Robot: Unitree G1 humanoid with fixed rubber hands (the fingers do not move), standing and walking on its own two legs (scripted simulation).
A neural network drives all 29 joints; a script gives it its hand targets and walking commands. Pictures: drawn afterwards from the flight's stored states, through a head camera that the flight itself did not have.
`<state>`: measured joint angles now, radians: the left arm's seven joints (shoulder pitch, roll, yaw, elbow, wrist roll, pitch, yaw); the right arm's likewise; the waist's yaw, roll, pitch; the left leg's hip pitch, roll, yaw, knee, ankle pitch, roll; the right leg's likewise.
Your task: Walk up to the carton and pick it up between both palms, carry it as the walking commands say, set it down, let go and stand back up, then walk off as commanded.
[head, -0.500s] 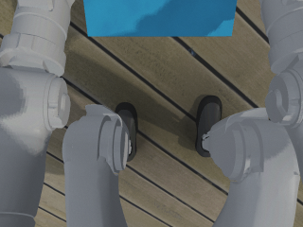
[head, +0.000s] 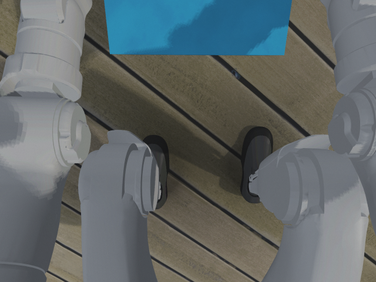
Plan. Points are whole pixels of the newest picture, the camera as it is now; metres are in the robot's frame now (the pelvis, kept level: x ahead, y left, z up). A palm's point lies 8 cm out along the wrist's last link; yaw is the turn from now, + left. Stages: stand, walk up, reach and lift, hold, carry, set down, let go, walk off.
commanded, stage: reach and lift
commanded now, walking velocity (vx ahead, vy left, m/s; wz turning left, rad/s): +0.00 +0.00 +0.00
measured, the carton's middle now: out of the picture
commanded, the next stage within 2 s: none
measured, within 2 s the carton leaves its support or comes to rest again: leaves its support in 0.42 s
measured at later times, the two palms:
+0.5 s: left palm out of the picture +0.56 +0.15 -0.16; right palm out of the picture +0.56 -0.19 -0.16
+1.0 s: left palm out of the picture +0.56 +0.16 -0.09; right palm out of the picture +0.56 -0.18 -0.10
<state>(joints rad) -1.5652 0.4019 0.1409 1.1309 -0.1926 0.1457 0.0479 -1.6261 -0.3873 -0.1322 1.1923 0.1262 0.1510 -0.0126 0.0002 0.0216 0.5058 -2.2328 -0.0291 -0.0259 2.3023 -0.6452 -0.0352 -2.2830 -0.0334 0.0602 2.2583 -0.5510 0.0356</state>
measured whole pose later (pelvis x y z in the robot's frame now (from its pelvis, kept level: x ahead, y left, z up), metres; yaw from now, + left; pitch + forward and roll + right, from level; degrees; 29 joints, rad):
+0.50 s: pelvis +0.00 +0.00 +0.01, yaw -1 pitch +35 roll +0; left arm -1.51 0.33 0.09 1.02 -0.21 0.19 0.14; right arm -1.53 -0.42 -0.06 1.09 0.23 0.19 -0.13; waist 0.00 0.02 0.42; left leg -2.26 -0.03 -0.03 2.27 -0.63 -0.03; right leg -2.30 -0.02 0.06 2.21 -0.53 0.05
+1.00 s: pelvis +0.00 +0.00 +0.04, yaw +0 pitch +41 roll +1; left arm -1.41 0.26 0.30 0.87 -0.02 0.30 0.11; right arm -1.44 -0.30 -0.23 0.94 0.04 0.29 -0.12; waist 0.01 0.02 0.24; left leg -2.25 -0.02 -0.04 2.13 -0.60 -0.04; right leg -2.30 -0.02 0.04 2.09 -0.51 0.03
